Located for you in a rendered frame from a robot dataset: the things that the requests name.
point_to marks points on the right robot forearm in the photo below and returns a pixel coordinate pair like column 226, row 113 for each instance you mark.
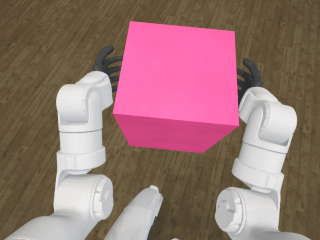
column 267, row 137

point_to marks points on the left robot shin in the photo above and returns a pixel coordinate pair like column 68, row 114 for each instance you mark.
column 155, row 188

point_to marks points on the left robot hand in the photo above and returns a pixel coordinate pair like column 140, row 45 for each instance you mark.
column 101, row 64

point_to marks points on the right robot hand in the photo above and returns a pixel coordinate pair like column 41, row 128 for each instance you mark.
column 253, row 80

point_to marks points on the right robot upper arm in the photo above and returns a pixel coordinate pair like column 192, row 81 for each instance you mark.
column 250, row 215

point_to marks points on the left robot forearm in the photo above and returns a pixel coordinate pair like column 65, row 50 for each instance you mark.
column 79, row 108

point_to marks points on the left robot foot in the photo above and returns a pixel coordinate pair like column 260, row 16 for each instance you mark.
column 154, row 222

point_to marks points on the left robot upper arm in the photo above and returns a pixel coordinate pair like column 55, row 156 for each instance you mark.
column 81, row 201

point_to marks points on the carton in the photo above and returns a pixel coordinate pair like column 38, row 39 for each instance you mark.
column 177, row 87

